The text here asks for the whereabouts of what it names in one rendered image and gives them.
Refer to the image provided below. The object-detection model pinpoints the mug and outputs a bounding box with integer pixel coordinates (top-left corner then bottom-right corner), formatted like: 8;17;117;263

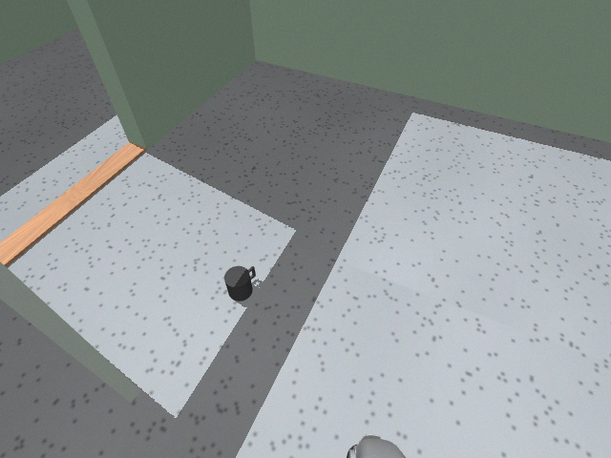
224;266;256;302

